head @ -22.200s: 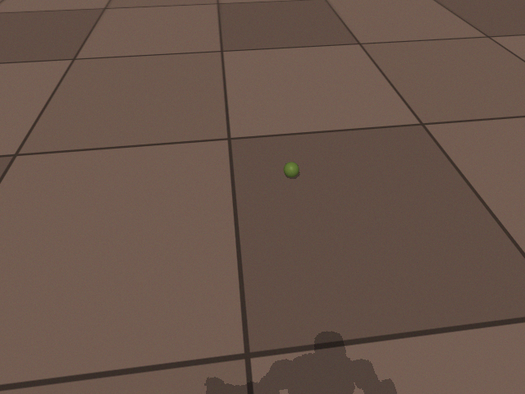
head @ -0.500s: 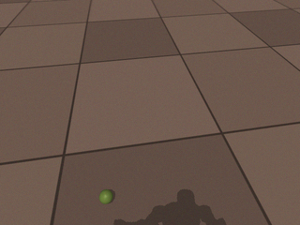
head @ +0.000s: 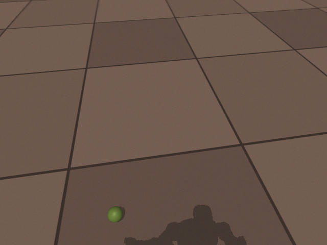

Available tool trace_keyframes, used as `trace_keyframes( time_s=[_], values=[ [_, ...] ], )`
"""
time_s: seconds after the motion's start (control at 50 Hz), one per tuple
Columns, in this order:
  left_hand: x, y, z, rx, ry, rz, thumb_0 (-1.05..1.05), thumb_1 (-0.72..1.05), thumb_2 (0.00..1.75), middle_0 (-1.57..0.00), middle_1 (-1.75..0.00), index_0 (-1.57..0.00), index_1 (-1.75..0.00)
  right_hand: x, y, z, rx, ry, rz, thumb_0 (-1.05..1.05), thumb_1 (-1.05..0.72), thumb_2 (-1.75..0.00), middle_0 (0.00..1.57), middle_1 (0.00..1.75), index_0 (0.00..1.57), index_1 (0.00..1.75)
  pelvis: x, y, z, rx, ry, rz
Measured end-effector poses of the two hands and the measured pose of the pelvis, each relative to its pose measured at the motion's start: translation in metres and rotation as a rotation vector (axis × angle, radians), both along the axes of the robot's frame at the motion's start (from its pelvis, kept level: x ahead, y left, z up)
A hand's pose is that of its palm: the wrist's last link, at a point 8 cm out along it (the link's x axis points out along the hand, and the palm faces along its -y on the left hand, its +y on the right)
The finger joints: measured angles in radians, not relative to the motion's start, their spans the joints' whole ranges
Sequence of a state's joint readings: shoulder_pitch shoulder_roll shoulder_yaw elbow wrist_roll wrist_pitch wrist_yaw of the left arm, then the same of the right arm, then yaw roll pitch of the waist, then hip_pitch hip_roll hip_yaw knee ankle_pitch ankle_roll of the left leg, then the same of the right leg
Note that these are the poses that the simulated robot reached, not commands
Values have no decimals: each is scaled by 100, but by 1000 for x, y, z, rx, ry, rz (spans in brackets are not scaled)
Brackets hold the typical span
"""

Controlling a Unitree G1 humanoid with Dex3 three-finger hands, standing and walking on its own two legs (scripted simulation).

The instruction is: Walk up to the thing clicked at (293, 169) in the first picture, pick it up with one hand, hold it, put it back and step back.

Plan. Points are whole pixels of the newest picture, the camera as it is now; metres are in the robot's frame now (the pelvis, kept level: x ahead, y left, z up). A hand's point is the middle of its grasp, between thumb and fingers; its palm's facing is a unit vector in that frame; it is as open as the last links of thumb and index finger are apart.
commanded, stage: stand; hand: left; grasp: from above
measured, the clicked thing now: (115, 214) +0.44 +0.30 -0.74
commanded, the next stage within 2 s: rise first in 0.16 s
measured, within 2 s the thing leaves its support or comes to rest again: neither
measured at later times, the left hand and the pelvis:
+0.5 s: hand out of the picture +0.16 +0.25 -0.17, palm faces -0.02 -0.94 -0.34, open 9.1 cm; pelvis -0.01 +0.00 -0.02, yaw -2 degrees
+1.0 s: hand out of the picture +0.15 +0.27 -0.22, palm faces -0.14 -0.89 -0.43, open 14.1 cm; pelvis +0.00 +0.02 -0.08, yaw -3 degrees
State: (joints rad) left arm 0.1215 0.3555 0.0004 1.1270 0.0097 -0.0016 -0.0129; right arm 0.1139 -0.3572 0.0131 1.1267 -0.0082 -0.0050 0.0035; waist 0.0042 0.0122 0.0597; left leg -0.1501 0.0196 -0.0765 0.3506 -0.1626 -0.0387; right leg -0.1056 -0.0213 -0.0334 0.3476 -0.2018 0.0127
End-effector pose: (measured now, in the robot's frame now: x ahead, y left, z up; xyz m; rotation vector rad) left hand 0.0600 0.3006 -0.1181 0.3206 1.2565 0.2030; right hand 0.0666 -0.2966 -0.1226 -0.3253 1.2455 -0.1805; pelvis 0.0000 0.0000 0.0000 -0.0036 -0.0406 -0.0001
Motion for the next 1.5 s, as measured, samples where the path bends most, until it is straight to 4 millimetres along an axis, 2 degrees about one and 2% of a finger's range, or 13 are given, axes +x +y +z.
trace_keyframes(
  time_s=[0.3, 0.38, 0.48, 0.54, 0.58, 0.74, 0.86, 1.0, 1.12, 1.28, 1.5],
  values=[
    [7, -2, 1, -1, -23, 4, 0, 89, 90, -21, -31, -21, -31, 3, -1, 1, -2, -19, -14, 0, -91, -90, 20, 30, 21, 30, 2, 0, -1, -1, 13, -3],
    [38, -7, -3, -13, -113, 21, 1, 80, 92, -21, -41, -20, -41, 11, 11, 0, 11, -122, -24, 0, -92, -90, 20, 30, 20, 30, -6, 1, -6, -1, 54, -9],
    [85, -5, -13, -15, -160, -42, 0, 55, 93, -16, -65, -16, -64, 12, 27, -7, 35, -176, -51, 0, -91, -90, 20, 30, 20, 30, -12, 0, -18, 1, 126, -26],
    [100, -3, -16, -1, -172, -67, 0, 36, 95, -11, -80, -12, -78, 10, 34, -11, 48, -194, -73, 0, -91, -90, 20, 30, 20, 30, -10, 3, -24, 1, 152, -39],
    [104, -3, -18, 12, -157, -84, 0, 23, 96, -9, -88, -10, -85, 9, 39, -13, 57, -204, -83, 0, -91, -90, 20, 30, 20, 30, -8, 5, -27, 0, 165, -43],
    [95, 0, -40, 44, -72, -104, 0, -27, 100, -6, -102, -6, -101, 28, 48, -26, 65, -281, -71, 1, -91, -90, 20, 30, 21, 30, -3, 14, -48, -6, 235, -53],
    [93, 6, -57, 66, -103, -122, 0, -46, 101, -7, -105, -6, -105, 52, 52, -36, 41, -336, -28, 1, -90, -90, 20, 30, 20, 30, 0, 17, -68, -12, 284, -51],
    [93, 9, -64, 87, -105, -170, -1, -53, 101, -7, -106, -5, -106, 75, 59, -43, 32, -401, 6, 1, -89, -90, 20, 30, 20, 30, 2, 20, -83, -23, 319, -50],
    [91, 11, -70, 107, -95, -195, -1, -53, 100, -7, -106, -6, -106, 86, 65, -49, 34, -446, 23, 1, -89, -90, 20, 30, 21, 30, 1, 22, -94, -30, 347, -48],
    [87, 12, -84, 129, -92, -228, -1, -53, 98, -6, -107, -6, -106, 86, 69, -66, 39, -454, 40, 1, -89, -90, 20, 30, 21, 30, -4, 21, -111, -32, 389, -49],
    [78, 18, -106, 180, -105, -290, -1, -53, 98, -6, -107, -6, -106, 79, 65, -99, 50, -451, 53, 1, -89, -90, 20, 30, 21, 30, -18, 19, -141, -34, 436, -48]
  ],
)
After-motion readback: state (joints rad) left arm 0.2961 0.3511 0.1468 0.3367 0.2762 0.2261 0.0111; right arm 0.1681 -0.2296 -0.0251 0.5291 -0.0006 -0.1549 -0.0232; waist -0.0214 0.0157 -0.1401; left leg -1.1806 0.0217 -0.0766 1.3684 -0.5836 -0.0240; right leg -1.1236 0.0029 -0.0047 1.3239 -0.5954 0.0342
